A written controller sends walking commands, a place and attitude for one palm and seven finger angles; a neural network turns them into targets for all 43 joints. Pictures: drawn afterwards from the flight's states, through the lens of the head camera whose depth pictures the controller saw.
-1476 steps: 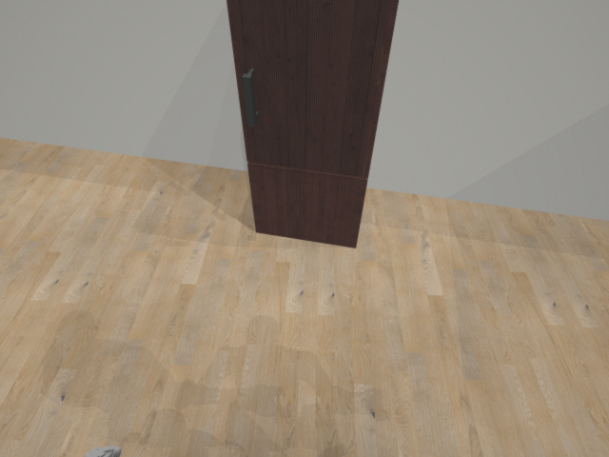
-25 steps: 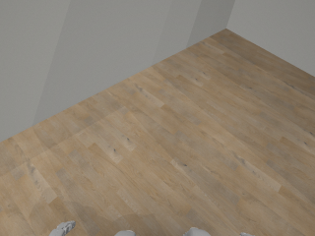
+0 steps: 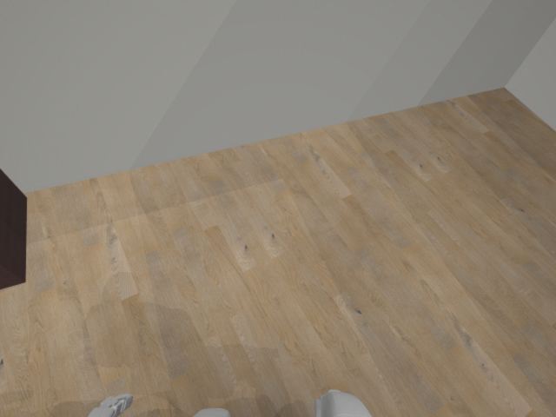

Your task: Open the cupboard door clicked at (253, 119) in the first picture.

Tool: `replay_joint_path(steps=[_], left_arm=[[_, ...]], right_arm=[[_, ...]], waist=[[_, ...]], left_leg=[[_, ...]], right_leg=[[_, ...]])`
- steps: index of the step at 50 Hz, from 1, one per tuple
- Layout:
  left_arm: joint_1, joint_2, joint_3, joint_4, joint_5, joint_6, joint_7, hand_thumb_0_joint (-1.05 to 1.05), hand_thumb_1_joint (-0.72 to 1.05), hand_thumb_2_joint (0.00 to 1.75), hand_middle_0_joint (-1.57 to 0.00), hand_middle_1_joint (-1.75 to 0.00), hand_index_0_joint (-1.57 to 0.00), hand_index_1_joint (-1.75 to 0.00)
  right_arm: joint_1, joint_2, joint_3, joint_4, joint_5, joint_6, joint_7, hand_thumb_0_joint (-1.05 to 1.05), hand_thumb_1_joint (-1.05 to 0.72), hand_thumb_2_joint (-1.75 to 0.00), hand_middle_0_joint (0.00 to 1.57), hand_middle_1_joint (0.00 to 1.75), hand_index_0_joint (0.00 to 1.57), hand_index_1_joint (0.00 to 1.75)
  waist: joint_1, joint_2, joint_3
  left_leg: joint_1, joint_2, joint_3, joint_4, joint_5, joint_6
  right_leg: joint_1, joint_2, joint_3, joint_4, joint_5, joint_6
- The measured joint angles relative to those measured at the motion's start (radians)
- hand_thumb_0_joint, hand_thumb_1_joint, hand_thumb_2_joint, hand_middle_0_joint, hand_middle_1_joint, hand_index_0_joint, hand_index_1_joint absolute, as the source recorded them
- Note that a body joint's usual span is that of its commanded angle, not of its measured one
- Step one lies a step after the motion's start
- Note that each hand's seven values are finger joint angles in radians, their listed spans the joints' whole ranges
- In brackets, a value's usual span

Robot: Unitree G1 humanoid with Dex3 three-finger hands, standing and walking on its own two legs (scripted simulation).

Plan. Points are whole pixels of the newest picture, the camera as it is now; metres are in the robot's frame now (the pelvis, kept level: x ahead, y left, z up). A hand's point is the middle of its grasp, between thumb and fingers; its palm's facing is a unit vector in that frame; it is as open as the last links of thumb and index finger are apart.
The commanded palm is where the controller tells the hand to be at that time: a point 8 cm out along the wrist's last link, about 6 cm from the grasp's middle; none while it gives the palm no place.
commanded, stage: turn to face it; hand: left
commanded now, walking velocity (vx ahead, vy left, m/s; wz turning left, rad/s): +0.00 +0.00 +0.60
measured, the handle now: out of the picture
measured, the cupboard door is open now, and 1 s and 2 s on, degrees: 41 41 41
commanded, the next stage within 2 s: take the last steps up to it in 1.70 s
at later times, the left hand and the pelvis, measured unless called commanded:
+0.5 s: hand out of the picture +0.00 +0.19 -0.19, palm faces +0.33 -0.92 -0.20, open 7.4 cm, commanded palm none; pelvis +0.00 -0.02 -0.01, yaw +19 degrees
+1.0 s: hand out of the picture -0.02 +0.18 -0.15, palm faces +0.57 -0.78 -0.27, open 7.4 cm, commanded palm none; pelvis +0.01 -0.05 +0.00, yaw +37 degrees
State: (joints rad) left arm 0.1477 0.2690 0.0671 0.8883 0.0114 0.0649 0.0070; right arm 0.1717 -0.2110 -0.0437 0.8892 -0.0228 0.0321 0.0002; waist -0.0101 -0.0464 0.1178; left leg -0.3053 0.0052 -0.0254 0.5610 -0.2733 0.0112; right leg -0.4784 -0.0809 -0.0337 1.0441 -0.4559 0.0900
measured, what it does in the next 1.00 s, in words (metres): steps on the spot, turning left: right foot, then left foot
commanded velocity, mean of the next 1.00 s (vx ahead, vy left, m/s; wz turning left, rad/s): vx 0.00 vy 0.00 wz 0.60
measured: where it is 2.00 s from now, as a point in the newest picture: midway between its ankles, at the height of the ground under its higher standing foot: outside the picture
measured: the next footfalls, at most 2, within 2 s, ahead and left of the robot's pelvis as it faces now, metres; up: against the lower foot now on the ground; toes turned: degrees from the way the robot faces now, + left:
right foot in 0.16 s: +0.06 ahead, -0.16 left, +0.00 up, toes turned +4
left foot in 0.48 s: +0.01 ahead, +0.10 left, +0.00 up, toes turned +22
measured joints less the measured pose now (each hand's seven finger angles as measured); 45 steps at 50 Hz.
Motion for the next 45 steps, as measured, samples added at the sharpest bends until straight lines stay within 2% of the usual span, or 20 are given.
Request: replay_joint_path(steps=[5, 7, 8, 9, 11, 13, 15, 17, 21, 23, 24, 25, 27, 29, 31, 35, 40, 43, 44, 45], left_arm=[[-0.022, -0.001, -0.002, -0.023, -0.005, -0.012, -0.002, 0.01, 0.9, 0.9, -0.2, -0.3, -0.2, -0.3], [-0.022, -0.003, -0.004, -0.035, -0.006, -0.024, -0.002, 0.01, 0.9, 0.9, -0.2, -0.3, -0.2, -0.3], [-0.013, 0.002, -0.007, -0.048, -0.004, -0.033, -0.002, 0.01, 0.9, 0.9, -0.2, -0.3, -0.2, -0.3], [-0.013, -0.003, -0.006, -0.05, 0.002, -0.043, 0.002, 0.01, 0.9, 0.9, -0.2, -0.3, -0.2, -0.3], [-0.012, -0.025, -0.016, -0.048, 0.007, -0.047, 0.007, 0.01, 0.9, 0.9, -0.2, -0.3, -0.2, -0.3], [0.002, -0.04, -0.023, -0.048, 0.007, -0.047, 0.011, 0.01, 0.9, 0.9, -0.2, -0.3, -0.2, -0.3], [0.019, -0.049, -0.027, -0.043, 0.009, -0.046, 0.012, 0.01, 0.9, 0.9, -0.2, -0.3, -0.2, -0.3], [0.033, -0.053, -0.03, -0.036, 0.011, -0.046, 0.012, 0.01, 0.9, 0.9, -0.2, -0.3, -0.2, -0.3], [0.053, -0.052, -0.033, -0.023, 0.015, -0.049, 0.004, 0.01, 0.9, 0.9, -0.2, -0.3, -0.2, -0.3], [0.066, -0.045, -0.029, -0.017, 0.011, -0.046, -0.001, 0.01, 0.9, 0.9, -0.2, -0.3, -0.2, -0.3], [0.077, -0.042, -0.025, -0.018, 0.007, -0.041, -0.004, 0.01, 0.9, 0.9, -0.2, -0.3, -0.2, -0.3], [0.074, -0.032, -0.021, -0.013, 0.004, -0.032, -0.005, 0.01, 0.9, 0.9, -0.2, -0.3, -0.2, -0.3], [0.06, -0.012, -0.011, 0.002, 0.004, -0.008, 0.0, 0.01, 0.9, 0.9, -0.2, -0.3, -0.2, -0.3], [0.042, 0.0, -0.003, 0.016, 0.003, 0.005, 0.003, 0.01, 0.9, 0.9, -0.2, -0.3, -0.2, -0.3], [0.028, 0.007, 0.003, 0.016, 0.003, 0.005, 0.001, 0.01, 0.9, 0.9, -0.2, -0.3, -0.2, -0.3], [0.011, 0.01, 0.005, 0.0, 0.003, -0.003, -0.001, 0.01, 0.9, 0.9, -0.2, -0.3, -0.2, -0.3], [-0.017, 0.001, -0.001, -0.023, -0.002, -0.01, 0.001, 0.01, 0.9, 0.9, -0.2, -0.3, -0.2, -0.3], [-0.02, -0.004, -0.007, -0.042, -0.005, -0.028, 0.002, 0.01, 0.9, 0.9, -0.2, -0.3, -0.2, -0.3], [-0.011, -0.001, -0.009, -0.053, -0.001, -0.039, 0.004, 0.01, 0.9, 0.9, -0.2, -0.3, -0.2, -0.3], [-0.013, -0.01, -0.01, -0.051, 0.004, -0.045, 0.008, 0.01, 0.9, 0.9, -0.2, -0.3, -0.2, -0.3]], right_arm=[[0.014, -0.008, -0.006, 0.016, -0.003, 0.014, 0.001, 0.01, -0.9, -0.9, 0.21, 0.3, 0.2, 0.3], [0.019, -0.015, -0.013, 0.018, 0.0, 0.023, 0.003, 0.01, -0.9, -0.9, 0.21, 0.3, 0.2, 0.3], [0.027, -0.016, -0.016, 0.014, 0.004, 0.028, 0.005, 0.01, -0.9, -0.9, 0.21, 0.3, 0.2, 0.3], [0.021, -0.024, -0.022, 0.017, 0.007, 0.032, 0.007, 0.01, -0.9, -0.9, 0.21, 0.3, 0.2, 0.3], [0.003, -0.045, -0.036, 0.02, 0.006, 0.044, 0.011, 0.01, -0.9, -0.9, 0.21, 0.3, 0.2, 0.3], [-0.012, -0.056, -0.042, 0.024, 0.005, 0.052, 0.016, 0.01, -0.9, -0.9, 0.21, 0.3, 0.2, 0.3], [-0.023, -0.057, -0.042, 0.025, 0.007, 0.057, 0.022, 0.01, -0.9, -0.9, 0.2, 0.3, 0.2, 0.3], [-0.032, -0.052, -0.04, 0.022, 0.01, 0.058, 0.027, 0.01, -0.91, -0.9, 0.2, 0.3, 0.2, 0.3], [-0.053, -0.043, -0.03, 0.01, 0.013, 0.051, 0.033, 0.01, -0.91, -0.9, 0.2, 0.3, 0.19, 0.3], [-0.058, -0.042, -0.023, -0.001, 0.013, 0.04, 0.034, 0.01, -0.91, -0.9, 0.2, 0.3, 0.19, 0.3], [-0.055, -0.047, -0.02, -0.012, 0.012, 0.031, 0.036, 0.01, -0.91, -0.9, 0.2, 0.3, 0.19, 0.3], [-0.059, -0.042, -0.021, -0.017, 0.009, 0.022, 0.034, 0.01, -0.91, -0.9, 0.2, 0.3, 0.19, 0.3], [-0.063, -0.03, -0.013, -0.024, 0.004, 0.008, 0.026, 0.01, -0.9, -0.9, 0.2, 0.3, 0.19, 0.3], [-0.053, -0.02, -0.007, -0.027, 0.001, 0.001, 0.012, 0.01, -0.9, -0.9, 0.2, 0.3, 0.2, 0.3], [-0.042, -0.012, -0.002, -0.022, 0.0, 0.0, 0.003, 0.01, -0.9, -0.9, 0.21, 0.3, 0.2, 0.3], [-0.02, -0.006, 0.003, -0.002, 0.0, 0.003, 0.0, 0.01, -0.9, -0.9, 0.21, 0.3, 0.2, 0.3], [0.005, -0.006, -0.005, 0.014, -0.003, 0.017, 0.005, 0.01, -0.9, -0.9, 0.21, 0.3, 0.2, 0.3], [0.02, -0.01, -0.015, 0.021, 0.002, 0.029, 0.007, 0.01, -0.9, -0.9, 0.21, 0.3, 0.2, 0.3], [0.027, -0.009, -0.019, 0.02, 0.006, 0.033, 0.009, 0.01, -0.9, -0.9, 0.21, 0.3, 0.2, 0.3], [0.022, -0.018, -0.025, 0.024, 0.008, 0.037, 0.011, 0.01, -0.9, -0.9, 0.21, 0.3, 0.2, 0.3]], waist=[[-0.01, 0.039, -0.006], [-0.013, 0.052, -0.013], [-0.011, 0.043, -0.026], [-0.006, 0.049, -0.025], [-0.014, 0.075, -0.005], [-0.02, 0.077, 0.005], [-0.021, 0.063, 0.008], [-0.019, 0.042, 0.008], [-0.003, 0.007, 0.01], [0.001, -0.004, 0.007], [0.002, 0.0, -0.004], [0.003, -0.011, -0.003], [0.011, -0.025, 0.005], [0.011, -0.021, 0.005], [0.013, -0.013, 0.004], [0.012, 0.011, -0.004], [-0.008, 0.046, -0.013], [-0.016, 0.058, -0.025], [-0.011, 0.044, -0.037], [-0.011, 0.057, -0.031]], left_leg=[[0.001, -0.003, -0.064, -0.023, 0.023, -0.02], [-0.016, -0.011, -0.091, 0.002, 0.015, -0.033], [-0.035, -0.028, -0.097, 0.03, 0.003, -0.039], [-0.064, -0.031, -0.095, 0.094, -0.067, -0.042], [-0.127, -0.033, -0.072, 0.291, -0.189, -0.044], [-0.175, -0.027, -0.027, 0.465, -0.204, -0.053], [-0.185, -0.012, 0.015, 0.521, -0.192, -0.065], [-0.163, 0.002, 0.049, 0.469, -0.188, -0.073], [-0.079, 0.011, 0.092, 0.254, -0.176, -0.071], [-0.02, 0.009, 0.103, 0.111, -0.099, -0.061], [0.004, 0.013, 0.094, 0.041, -0.022, -0.04], [-0.013, 0.002, 0.088, 0.056, -0.005, -0.014], [-0.036, -0.01, 0.075, 0.094, -0.033, 0.022], [-0.036, -0.014, 0.051, 0.076, -0.033, 0.031], [-0.023, -0.018, 0.026, 0.032, -0.005, 0.024], [-0.002, -0.024, -0.019, -0.037, 0.041, 0.024], [-0.012, -0.034, -0.087, -0.047, 0.06, 0.006], [-0.041, -0.053, -0.127, -0.009, 0.049, -0.014], [-0.065, -0.067, -0.122, 0.028, 0.021, -0.017], [-0.092, -0.064, -0.115, 0.102, -0.062, -0.025]], right_leg=[[0.079, 0.037, 0.013, -0.231, 0.027, -0.011], [0.146, 0.052, 0.006, -0.376, 0.095, -0.019], [0.188, 0.043, 0.012, -0.473, 0.125, -0.032], [0.189, 0.042, 0.01, -0.483, 0.138, -0.049], [0.194, 0.035, -0.022, -0.454, 0.14, -0.072], [0.219, 0.018, -0.047, -0.467, 0.145, -0.077], [0.246, 0.001, -0.068, -0.495, 0.155, -0.076], [0.264, -0.018, -0.088, -0.517, 0.162, -0.072], [0.27, -0.053, -0.132, -0.506, 0.15, -0.055], [0.255, -0.071, -0.156, -0.461, 0.123, -0.041], [0.233, -0.076, -0.168, -0.416, 0.101, -0.033], [0.198, -0.083, -0.152, -0.336, 0.029, -0.019], [0.115, -0.058, -0.081, -0.142, -0.073, -0.01], [0.05, -0.026, -0.037, -0.006, -0.064, -0.007], [0.012, -0.008, -0.011, 0.044, -0.017, -0.005], [0.007, 0.012, 0.017, -0.021, 0.025, -0.003], [0.086, 0.042, 0.029, -0.226, 0.028, -0.013], [0.188, 0.061, 0.025, -0.44, 0.107, -0.028], [0.217, 0.049, 0.034, -0.516, 0.153, -0.049], [0.215, 0.05, 0.024, -0.505, 0.171, -0.062]])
